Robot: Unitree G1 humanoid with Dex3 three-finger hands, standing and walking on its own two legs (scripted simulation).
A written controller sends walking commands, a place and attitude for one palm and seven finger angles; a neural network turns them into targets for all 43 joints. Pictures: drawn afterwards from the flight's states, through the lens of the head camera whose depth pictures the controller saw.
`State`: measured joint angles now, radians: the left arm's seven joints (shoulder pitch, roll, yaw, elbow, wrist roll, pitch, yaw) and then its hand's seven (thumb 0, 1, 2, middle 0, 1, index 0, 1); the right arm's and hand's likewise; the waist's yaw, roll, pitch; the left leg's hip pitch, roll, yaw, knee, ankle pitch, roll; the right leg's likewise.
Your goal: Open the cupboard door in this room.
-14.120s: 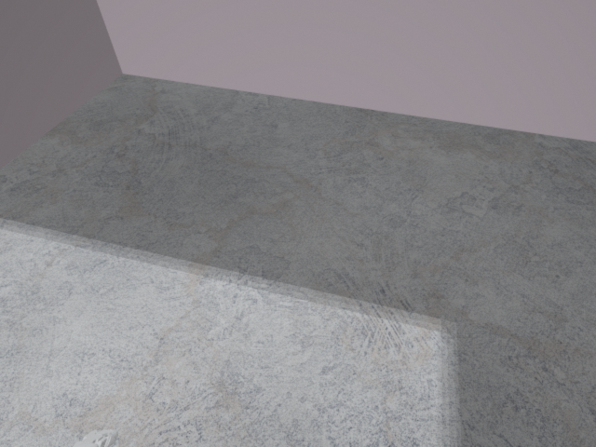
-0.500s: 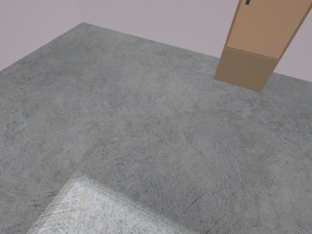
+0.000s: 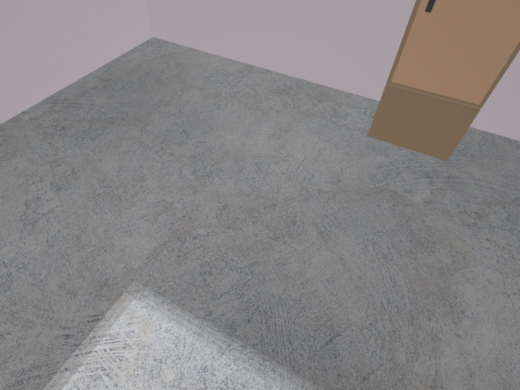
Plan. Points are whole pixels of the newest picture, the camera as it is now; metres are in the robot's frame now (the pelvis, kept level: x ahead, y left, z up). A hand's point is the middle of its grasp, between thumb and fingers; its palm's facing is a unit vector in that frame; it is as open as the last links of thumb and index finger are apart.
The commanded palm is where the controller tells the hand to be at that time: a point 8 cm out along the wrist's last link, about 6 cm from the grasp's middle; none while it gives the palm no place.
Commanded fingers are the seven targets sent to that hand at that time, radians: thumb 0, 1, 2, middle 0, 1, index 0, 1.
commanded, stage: stand and wait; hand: left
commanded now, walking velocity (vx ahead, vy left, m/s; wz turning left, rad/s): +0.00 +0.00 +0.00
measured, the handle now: out of the picture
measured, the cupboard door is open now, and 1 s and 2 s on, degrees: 0 0 0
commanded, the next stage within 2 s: turn or walk to find it in 0.40 s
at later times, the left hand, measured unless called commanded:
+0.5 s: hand out of the picture +0.03 +0.19 -0.17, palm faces +0.03 -0.97 -0.23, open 7.3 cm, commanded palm none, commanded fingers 0.00 0.90 0.90 -0.20 -0.30 -0.20 -0.30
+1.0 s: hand out of the picture +0.02 +0.20 -0.17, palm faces +0.09 -0.97 -0.24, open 7.3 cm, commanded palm none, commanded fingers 0.00 0.90 0.90 -0.20 -0.30 -0.20 -0.30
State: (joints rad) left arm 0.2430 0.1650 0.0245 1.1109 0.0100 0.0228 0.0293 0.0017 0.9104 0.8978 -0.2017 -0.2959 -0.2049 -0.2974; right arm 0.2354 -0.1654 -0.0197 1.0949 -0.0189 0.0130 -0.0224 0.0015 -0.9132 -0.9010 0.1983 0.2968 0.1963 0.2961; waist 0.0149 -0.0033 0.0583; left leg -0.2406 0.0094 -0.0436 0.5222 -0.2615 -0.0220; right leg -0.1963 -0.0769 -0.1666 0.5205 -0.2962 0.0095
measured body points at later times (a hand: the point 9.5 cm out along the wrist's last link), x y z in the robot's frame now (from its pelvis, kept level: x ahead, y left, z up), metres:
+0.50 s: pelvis +0.00 -0.01 +0.01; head +0.02 -0.01 +0.45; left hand +0.02 +0.24 -0.15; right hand +0.02 -0.25 -0.15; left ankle +0.01 +0.13 -0.74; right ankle -0.01 -0.12 -0.74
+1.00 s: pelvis +0.00 +0.00 +0.00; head +0.02 +0.00 +0.45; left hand +0.02 +0.25 -0.16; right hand +0.05 -0.24 -0.16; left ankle +0.01 +0.13 -0.74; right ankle -0.01 -0.12 -0.74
